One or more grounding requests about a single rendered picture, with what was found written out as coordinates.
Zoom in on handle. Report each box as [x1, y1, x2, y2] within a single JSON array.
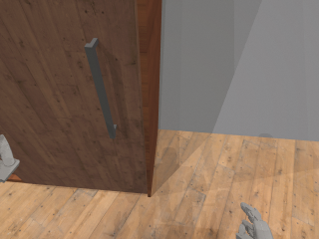
[[84, 38, 117, 139]]

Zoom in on robot right hand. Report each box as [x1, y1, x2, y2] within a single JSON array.
[[235, 202, 274, 239]]

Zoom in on robot left hand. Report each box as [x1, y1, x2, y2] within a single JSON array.
[[0, 134, 20, 183]]

